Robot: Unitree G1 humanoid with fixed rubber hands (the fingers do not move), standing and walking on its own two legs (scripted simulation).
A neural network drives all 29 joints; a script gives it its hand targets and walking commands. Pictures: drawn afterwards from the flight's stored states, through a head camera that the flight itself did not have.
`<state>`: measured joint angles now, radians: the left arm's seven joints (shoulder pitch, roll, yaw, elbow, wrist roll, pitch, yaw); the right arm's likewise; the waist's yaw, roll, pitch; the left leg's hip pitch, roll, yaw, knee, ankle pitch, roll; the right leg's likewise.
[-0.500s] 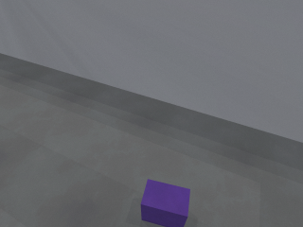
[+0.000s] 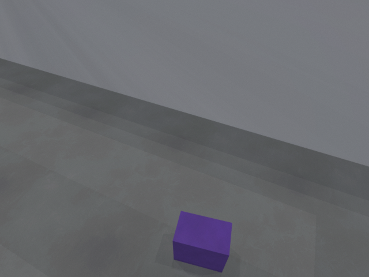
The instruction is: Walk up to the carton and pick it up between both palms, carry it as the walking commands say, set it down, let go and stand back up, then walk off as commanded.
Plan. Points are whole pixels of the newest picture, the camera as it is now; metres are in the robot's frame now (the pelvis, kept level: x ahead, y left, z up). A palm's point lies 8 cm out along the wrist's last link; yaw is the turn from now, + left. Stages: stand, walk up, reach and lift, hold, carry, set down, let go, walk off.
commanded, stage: stand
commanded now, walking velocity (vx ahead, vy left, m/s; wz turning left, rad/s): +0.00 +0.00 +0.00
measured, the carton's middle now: (201, 242) +0.45 -0.07 -0.66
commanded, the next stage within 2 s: walk off in 0.50 s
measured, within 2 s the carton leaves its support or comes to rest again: neither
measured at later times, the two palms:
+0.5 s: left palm out of the picture +0.06 +0.31 -0.12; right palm out of the picture +0.07 -0.28 -0.12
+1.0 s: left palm out of the picture +0.05 +0.26 -0.13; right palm out of the picture +0.03 -0.25 -0.15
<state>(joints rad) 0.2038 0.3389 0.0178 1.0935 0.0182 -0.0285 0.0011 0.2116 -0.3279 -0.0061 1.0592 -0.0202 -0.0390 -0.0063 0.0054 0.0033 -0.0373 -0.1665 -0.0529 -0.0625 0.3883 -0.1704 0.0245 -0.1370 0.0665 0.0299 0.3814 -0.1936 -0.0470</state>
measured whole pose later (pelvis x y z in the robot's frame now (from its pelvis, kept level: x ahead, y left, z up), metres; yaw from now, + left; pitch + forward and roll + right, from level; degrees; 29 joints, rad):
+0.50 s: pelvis +0.00 +0.01 +0.00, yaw +0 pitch -3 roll +0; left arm 0.16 0.34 0.01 1.14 0.01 -0.02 0.00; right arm 0.16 -0.33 -0.01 1.10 -0.01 -0.03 -0.01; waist 0.01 0.00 0.00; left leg -0.15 -0.07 -0.06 0.35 -0.15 0.04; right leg -0.12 0.05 0.04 0.36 -0.18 -0.03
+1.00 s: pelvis +0.05 +0.00 +0.00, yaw -2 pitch +0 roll +3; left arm 0.29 0.25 0.00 1.17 0.03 -0.01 -0.01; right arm 0.30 -0.24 -0.02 1.17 -0.02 -0.01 -0.01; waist 0.00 -0.01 -0.06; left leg -0.10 -0.10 -0.02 0.33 -0.23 0.04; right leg -0.31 -0.05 0.00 0.70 -0.45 0.00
